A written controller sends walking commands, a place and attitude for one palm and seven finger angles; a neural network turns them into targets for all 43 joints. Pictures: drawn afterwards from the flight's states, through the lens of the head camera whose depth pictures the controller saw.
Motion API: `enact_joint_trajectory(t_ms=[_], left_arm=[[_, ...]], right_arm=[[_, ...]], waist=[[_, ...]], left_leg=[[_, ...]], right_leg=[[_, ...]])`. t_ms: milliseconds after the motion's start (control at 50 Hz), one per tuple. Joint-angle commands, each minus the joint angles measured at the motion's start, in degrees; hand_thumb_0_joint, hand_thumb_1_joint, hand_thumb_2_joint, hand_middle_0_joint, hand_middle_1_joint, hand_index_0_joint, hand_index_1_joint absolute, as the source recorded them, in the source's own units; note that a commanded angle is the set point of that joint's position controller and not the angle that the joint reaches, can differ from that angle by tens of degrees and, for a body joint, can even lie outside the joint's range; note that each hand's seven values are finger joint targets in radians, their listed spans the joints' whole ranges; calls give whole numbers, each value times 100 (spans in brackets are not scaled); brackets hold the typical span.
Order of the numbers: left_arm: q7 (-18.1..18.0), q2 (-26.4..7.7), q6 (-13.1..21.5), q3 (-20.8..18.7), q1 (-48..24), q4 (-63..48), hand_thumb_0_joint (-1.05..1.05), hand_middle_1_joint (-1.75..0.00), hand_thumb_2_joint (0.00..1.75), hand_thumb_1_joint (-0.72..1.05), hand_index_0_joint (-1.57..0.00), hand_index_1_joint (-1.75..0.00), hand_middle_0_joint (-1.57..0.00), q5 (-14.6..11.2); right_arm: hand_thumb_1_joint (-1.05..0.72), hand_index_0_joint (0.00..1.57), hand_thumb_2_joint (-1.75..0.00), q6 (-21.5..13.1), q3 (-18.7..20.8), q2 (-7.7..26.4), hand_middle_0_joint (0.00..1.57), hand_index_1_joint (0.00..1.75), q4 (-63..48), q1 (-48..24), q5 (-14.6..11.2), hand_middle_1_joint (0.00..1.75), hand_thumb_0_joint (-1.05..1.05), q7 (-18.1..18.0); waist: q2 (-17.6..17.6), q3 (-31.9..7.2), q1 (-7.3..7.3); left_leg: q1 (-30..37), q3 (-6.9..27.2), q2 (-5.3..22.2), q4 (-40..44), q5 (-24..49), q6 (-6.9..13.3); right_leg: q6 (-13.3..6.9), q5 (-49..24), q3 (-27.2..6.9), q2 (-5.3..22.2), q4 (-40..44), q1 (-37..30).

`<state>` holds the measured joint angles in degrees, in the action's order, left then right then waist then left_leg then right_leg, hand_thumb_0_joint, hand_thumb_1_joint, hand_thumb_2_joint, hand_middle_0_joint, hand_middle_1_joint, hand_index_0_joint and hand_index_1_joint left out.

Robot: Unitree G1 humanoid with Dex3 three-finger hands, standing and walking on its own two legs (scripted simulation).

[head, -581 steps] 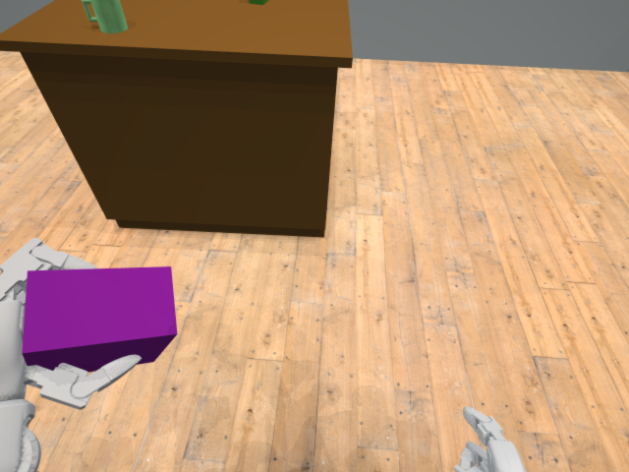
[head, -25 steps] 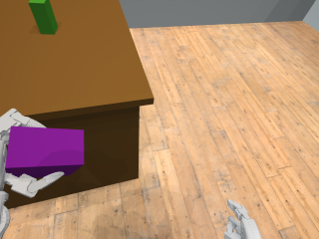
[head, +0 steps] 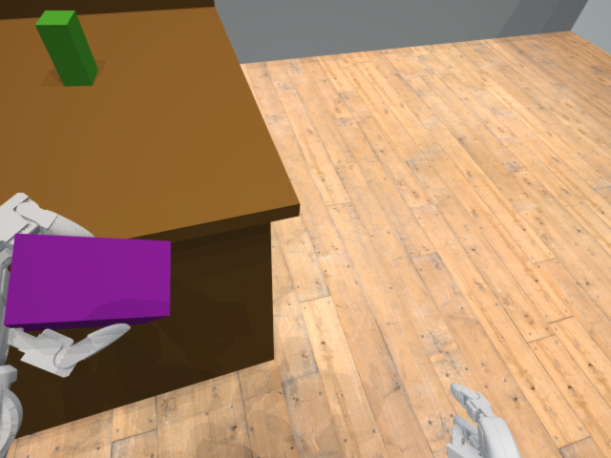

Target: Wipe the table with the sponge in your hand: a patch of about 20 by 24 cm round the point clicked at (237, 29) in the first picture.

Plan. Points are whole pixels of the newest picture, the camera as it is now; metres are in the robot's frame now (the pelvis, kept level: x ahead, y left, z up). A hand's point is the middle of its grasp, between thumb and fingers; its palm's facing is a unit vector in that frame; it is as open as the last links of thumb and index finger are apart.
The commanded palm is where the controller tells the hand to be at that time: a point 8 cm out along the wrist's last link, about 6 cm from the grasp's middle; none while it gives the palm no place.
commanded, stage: shuffle to correct the standing spot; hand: left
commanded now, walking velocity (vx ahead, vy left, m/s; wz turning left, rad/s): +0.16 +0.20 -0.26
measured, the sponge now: (113, 287) +0.24 +0.21 +0.16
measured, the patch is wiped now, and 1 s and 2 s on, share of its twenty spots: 0.00 0.00 0.00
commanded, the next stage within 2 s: come to a stop and stand still in 1.16 s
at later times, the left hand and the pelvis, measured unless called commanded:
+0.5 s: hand (29, 247) +0.26 +0.29 +0.18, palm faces +0.29 -0.82 -0.50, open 10.7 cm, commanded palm +0.21 +0.33 +0.20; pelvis +0.03 +0.06 +0.01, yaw -4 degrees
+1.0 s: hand out of the picture +0.29 +0.39 +0.19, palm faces +0.39 -0.80 -0.45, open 10.7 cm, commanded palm +0.25 +0.42 +0.20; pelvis +0.07 +0.15 +0.01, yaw -3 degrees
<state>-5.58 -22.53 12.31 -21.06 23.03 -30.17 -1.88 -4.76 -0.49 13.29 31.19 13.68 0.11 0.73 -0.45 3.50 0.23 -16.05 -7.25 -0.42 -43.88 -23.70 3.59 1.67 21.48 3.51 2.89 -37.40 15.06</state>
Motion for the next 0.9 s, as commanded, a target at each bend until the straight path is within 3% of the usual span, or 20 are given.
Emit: enact_joint_trajectory(t_ms=[0,40,80,120,180,260,300,320,340,380,460,580,620,660,760,780,800,820,840,880], left_arm=[[-249,-1043,477,-904,-261,-1010,0,-160,130,10,-120,-160,-120,-111],[-236,-942,427,-891,-231,-1041,0,-160,130,10,-120,-160,-120,-69],[-122,-896,371,-746,-543,-1207,0,-160,130,10,-120,-160,-120,-93],[-145,-919,470,-772,-778,-1513,0,-160,130,10,-120,-160,-120,-4],[-145,-1060,547,-833,-1048,-1333,0,-160,130,10,-120,-160,-120,22],[-163,-1003,446,-802,-561,-1139,0,-160,130,10,-120,-160,-120,19],[-197,-1075,373,-883,-54,-931,0,-160,130,10,-120,-160,-120,35],[-199,-1162,329,-923,126,-821,0,-160,130,10,-120,-160,-120,56],[-180,-1243,289,-1077,169,-680,0,-160,130,10,-120,-160,-120,-21],[-165,-1294,264,-1357,153,-454,0,-160,130,10,-120,-160,-120,-138],[-85,-1182,347,-1222,251,-426,0,-160,130,10,-120,-160,-120,-124],[-301,-987,358,-613,-401,-1309,0,-160,130,10,-120,-160,-120,26],[-318,-1037,415,-627,-627,-1754,0,-160,130,10,-120,-160,-120,53],[-335,-1105,504,-714,-536,-1663,0,-160,130,10,-120,-160,-120,107],[-329,-1124,416,-1054,-364,-1193,0,-160,130,10,-120,-160,-120,46],[-317,-1043,390,-986,-213,-1096,0,-160,130,10,-120,-160,-120,64],[-296,-1066,359,-974,-38,-931,0,-160,130,10,-120,-160,-120,66],[-264,-1266,282,-1058,13,-679,0,-160,130,10,-120,-160,-120,67],[-262,-1227,203,-1095,-195,-707,0,-160,130,10,-120,-160,-120,-39],[-157,-908,123,-839,-195,-357,0,-160,130,10,-120,-160,-120,-53]], right_arm=[[-90,20,-90,-217,373,692,20,30,-821,-702,-47,30,0,4],[-90,20,-90,-74,333,563,20,30,-714,-539,-29,30,0,13],[-90,20,-90,-9,287,429,20,30,-589,-501,-111,30,0,-54],[-90,20,-90,-196,451,669,20,30,-765,-553,-78,30,0,-106],[-90,20,-90,-442,372,508,20,30,-696,-508,-51,30,0,-103],[-90,20,-90,-526,273,573,20,30,-652,-711,-127,30,0,-87],[-90,20,-90,-470,229,550,20,30,-673,-689,-110,30,0,-75],[-90,20,-90,-381,254,447,20,30,-685,-645,-90,30,0,-72],[-90,20,-90,-299,319,476,20,30,-767,-719,-74,30,0,-59],[-90,20,-90,-216,314,586,20,30,-605,-651,23,30,0,-15],[-90,20,-90,-165,344,574,20,30,-454,-620,-83,30,0,-66],[-90,20,-90,-509,361,392,20,30,-490,-607,24,30,0,-248],[-90,20,-90,-594,499,615,20,30,-583,-475,-22,30,0,-291],[-90,20,-90,-619,550,684,20,30,-684,-491,-99,30,0,-287],[-90,20,-90,-568,482,614,20,30,-547,-569,-181,30,0,-191],[-90,20,-90,-549,451,610,20,30,-556,-565,-171,30,0,-178],[-90,20,-90,-499,422,499,20,30,-575,-552,-151,30,0,-164],[-90,20,-90,-400,427,397,20,30,-602,-560,-107,30,0,-129],[-90,20,-90,-358,396,537,20,30,-581,-701,-61,30,0,-110],[-90,20,-90,-344,372,540,20,30,-434,-562,-92,30,0,-79]], waist=[[-1092,-794,198],[-638,-594,1],[681,-888,-253],[2840,-909,-183],[1040,-520,-97],[1222,-787,91],[607,-1150,217],[-777,-1174,230],[-1949,-908,131],[-997,-647,23],[-708,-600,11],[-374,-1242,51],[841,-1421,-11],[1856,-1269,37],[1735,-899,103],[1372,-862,150],[297,-712,165],[-1623,-407,146],[-1569,-209,183],[-1135,-155,59]], left_leg=[[-2496,1647,602,-1994,-1173,-284],[-1295,1491,837,-496,-764,-211],[963,365,-13,1121,1175,-427],[1306,2795,1455,2598,1169,561],[431,2888,1697,2563,1458,1198],[-136,1190,1106,2065,1965,675],[-1071,982,824,1168,870,335],[-1960,514,238,-312,215,82],[-2783,481,-210,-2114,-202,-238],[-2840,1191,276,-2987,164,-456],[-2399,1104,632,-2179,459,-504],[463,-260,-58,1432,1332,-309],[1258,728,511,1832,1725,17],[1467,2453,1759,2270,2699,861],[-535,1018,1116,1858,861,472],[-1149,845,900,1530,101,251],[-1701,446,398,496,-519,-27],[-2480,111,-153,-1408,-748,-334],[-2720,754,71,-2507,-294,-445],[-2695,1037,351,-2732,95,-492]], right_leg=[[-1801,-3698,-3258,2303,1048,-1717],[-1236,-2152,-2092,1787,889,-284],[-564,-700,-396,324,-340,988],[-188,1566,40,-635,-3315,2094],[-204,1063,-465,-79,-3776,2230],[-211,328,101,-49,-992,422],[-220,-464,52,-31,636,-1316],[-510,-30,-1277,764,1598,-2032],[-921,294,-3691,2058,2366,-1721],[-1294,730,-3358,2320,2494,-745],[-1081,-1593,-1803,1682,1829,-517],[-549,-2033,-512,963,688,-352],[-230,-1527,-256,480,-706,289],[-66,1386,64,-188,-2614,1539],[-111,425,300,-89,-666,-116],[-138,1,301,-115,157,-755],[-373,372,-572,340,1228,-998],[-992,1335,-3206,1753,2425,-783],[-1217,1146,-3777,2306,2831,-410],[-1323,483,-3107,2028,2463,-328]])
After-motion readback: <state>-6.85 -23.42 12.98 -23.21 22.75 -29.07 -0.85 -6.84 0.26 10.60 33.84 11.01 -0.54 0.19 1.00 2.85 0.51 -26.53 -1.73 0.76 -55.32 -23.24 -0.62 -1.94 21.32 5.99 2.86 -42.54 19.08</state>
